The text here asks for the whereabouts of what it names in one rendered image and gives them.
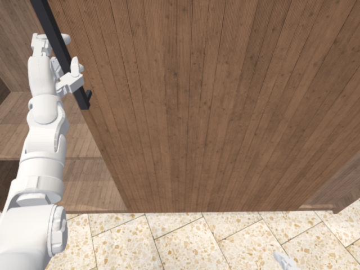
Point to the robot left forearm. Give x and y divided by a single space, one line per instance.
39 177

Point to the right robot hand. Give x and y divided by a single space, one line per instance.
286 262

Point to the left robot upper arm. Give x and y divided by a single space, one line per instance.
30 236

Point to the left robot hand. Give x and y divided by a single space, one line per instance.
44 72

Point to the wardrobe door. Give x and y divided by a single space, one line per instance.
218 105
344 181

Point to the handle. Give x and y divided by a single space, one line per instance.
49 25

